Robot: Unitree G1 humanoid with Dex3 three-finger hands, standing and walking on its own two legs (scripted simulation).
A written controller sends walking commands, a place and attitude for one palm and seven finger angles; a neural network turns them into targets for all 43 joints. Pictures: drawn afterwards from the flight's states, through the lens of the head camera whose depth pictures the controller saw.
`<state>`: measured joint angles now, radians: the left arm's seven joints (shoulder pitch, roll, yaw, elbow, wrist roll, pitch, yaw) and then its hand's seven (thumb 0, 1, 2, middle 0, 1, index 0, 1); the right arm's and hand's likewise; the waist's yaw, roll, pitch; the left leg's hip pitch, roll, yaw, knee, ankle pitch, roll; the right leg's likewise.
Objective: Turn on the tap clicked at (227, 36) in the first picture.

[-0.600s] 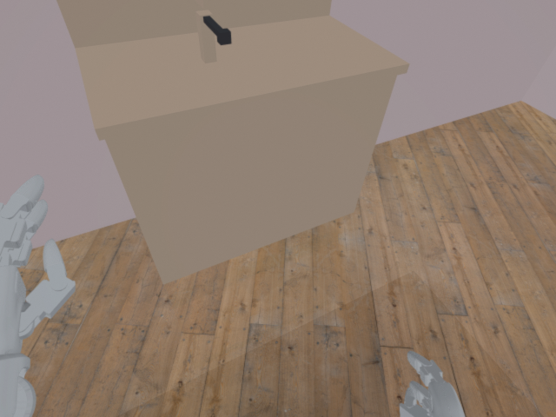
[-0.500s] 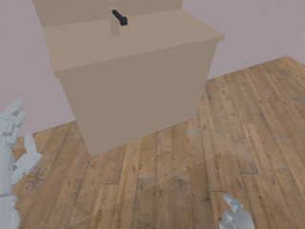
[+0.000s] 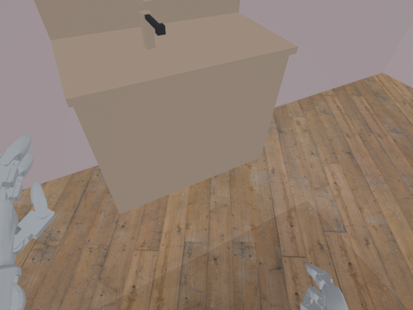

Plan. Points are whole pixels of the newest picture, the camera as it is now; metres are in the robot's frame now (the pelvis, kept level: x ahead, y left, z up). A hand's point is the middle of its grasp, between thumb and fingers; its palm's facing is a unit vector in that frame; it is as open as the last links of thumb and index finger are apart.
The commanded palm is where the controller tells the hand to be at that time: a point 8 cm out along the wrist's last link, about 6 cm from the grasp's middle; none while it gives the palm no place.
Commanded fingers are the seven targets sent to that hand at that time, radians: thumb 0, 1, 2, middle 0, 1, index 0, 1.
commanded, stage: walk to a spot facing it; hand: left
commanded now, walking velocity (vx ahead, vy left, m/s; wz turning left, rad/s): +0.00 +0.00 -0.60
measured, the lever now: (160, 29) +0.90 +0.23 +0.16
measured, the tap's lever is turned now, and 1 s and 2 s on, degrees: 0 0 0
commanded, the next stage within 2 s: turn to face it in 1.56 s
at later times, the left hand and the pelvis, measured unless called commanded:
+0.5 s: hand (112, 205) +0.22 +0.16 +0.16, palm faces +0.26 -0.88 -0.40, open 7.5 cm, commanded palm +0.18 +0.22 +0.18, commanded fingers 0.00 0.90 0.90 -0.20 -0.30 -0.20 -0.30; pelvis -0.03 -0.03 -0.01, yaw -10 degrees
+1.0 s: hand (242, 169) +0.32 -0.03 +0.15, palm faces -0.07 -0.87 -0.49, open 7.5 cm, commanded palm +0.27 +0.05 +0.18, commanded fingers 0.00 0.90 0.90 -0.20 -0.30 -0.20 -0.30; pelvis -0.01 -0.11 -0.03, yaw -30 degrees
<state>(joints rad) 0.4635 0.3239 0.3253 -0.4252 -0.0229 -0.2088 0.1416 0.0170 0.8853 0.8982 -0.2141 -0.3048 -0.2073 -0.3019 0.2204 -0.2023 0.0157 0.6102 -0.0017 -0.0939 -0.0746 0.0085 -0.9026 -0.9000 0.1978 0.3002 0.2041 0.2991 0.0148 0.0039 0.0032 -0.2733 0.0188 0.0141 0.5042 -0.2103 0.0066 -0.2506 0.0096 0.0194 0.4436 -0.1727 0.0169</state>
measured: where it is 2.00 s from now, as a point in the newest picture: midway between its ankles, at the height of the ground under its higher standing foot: outside the picture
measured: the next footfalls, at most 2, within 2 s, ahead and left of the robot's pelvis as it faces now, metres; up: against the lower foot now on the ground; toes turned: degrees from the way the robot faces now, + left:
left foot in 0.60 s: +0.01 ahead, +0.11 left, +0.00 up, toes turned -11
right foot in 0.94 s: +0.02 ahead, -0.23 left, +0.00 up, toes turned -37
